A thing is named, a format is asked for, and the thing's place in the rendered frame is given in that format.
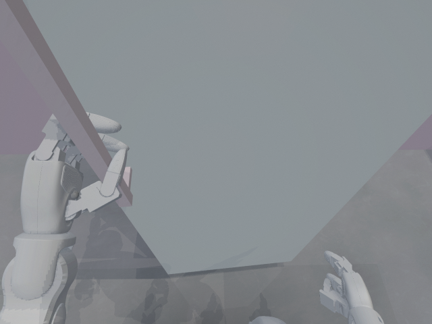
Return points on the right robot hand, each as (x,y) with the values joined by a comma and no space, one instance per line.
(350,291)

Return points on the right robot forearm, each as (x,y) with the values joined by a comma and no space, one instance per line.
(364,315)

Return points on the left robot hand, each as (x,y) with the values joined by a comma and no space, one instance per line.
(51,176)

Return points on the handle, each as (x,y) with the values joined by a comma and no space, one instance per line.
(24,41)

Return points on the fridge door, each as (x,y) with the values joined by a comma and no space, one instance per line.
(250,123)

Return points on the left robot forearm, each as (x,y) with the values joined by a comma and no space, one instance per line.
(36,281)

